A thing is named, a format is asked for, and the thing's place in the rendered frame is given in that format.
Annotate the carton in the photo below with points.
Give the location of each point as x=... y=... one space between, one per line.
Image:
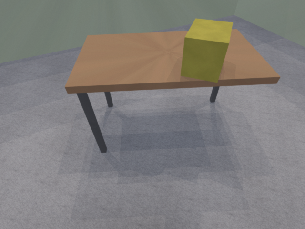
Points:
x=205 y=47

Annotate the table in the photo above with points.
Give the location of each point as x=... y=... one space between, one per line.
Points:
x=149 y=61

